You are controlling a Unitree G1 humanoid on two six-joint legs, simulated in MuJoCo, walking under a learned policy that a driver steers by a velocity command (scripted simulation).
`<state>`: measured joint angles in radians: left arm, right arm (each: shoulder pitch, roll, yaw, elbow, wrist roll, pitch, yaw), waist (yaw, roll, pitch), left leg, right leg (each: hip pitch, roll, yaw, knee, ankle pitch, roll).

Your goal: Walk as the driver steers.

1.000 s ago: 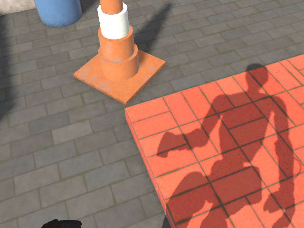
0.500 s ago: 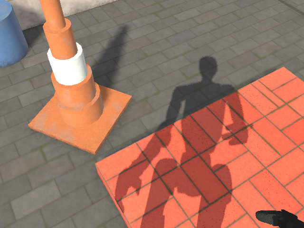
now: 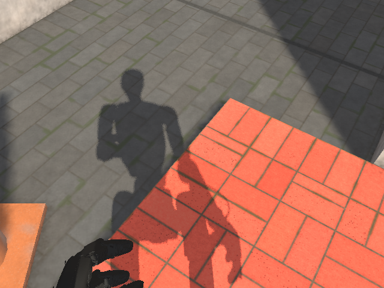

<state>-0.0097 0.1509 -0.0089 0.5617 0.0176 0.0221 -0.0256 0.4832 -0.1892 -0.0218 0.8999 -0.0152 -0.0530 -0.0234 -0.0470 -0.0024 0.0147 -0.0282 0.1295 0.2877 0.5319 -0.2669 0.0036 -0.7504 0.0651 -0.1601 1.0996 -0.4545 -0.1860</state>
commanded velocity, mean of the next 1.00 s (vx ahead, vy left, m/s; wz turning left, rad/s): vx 0.12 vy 0.00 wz -0.32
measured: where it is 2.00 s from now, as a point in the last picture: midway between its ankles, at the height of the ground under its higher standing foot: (257, 264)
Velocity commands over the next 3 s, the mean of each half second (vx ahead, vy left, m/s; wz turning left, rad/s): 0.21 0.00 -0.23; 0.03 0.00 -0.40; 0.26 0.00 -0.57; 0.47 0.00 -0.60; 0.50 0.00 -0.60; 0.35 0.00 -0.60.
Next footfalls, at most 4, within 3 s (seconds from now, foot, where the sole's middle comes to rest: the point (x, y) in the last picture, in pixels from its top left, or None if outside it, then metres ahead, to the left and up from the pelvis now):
0.48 left None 0.36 0.06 -0.68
0.92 right None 0.24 -0.12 -0.68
1.36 left None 0.36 0.03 -0.68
1.82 right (298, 269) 0.48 -0.35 -0.68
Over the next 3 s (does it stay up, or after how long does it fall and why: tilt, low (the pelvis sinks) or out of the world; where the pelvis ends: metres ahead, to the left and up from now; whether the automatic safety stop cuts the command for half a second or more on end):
stays up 0.59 -0.44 0.10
